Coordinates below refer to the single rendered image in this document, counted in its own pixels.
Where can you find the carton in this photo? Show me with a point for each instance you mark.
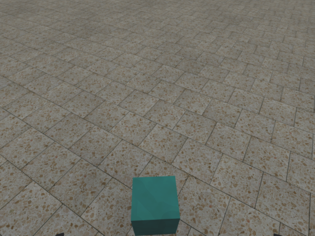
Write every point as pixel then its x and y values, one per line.
pixel 154 206

